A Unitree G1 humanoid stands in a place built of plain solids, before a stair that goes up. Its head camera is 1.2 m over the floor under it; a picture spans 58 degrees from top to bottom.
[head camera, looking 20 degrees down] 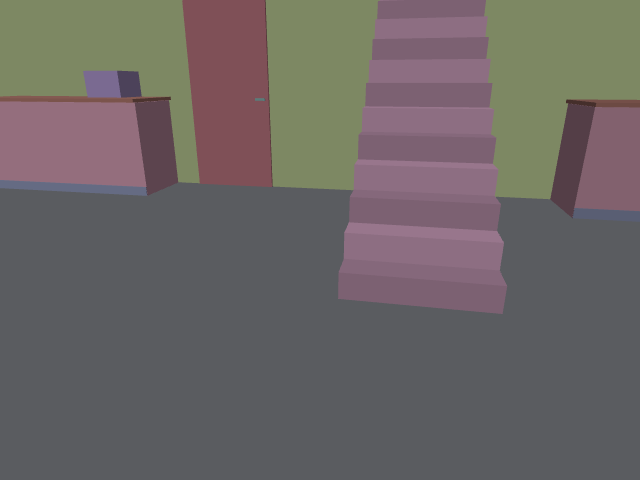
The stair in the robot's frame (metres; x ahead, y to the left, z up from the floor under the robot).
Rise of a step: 0.17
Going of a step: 0.21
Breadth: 0.92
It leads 11 degrees to the right of straight ahead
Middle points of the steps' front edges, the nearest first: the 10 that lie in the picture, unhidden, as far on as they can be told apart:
2.19 -0.56 0.17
2.40 -0.60 0.34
2.61 -0.64 0.51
2.81 -0.68 0.68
3.02 -0.72 0.86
3.23 -0.76 1.03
3.43 -0.80 1.20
3.64 -0.84 1.37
3.85 -0.88 1.54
4.05 -0.93 1.71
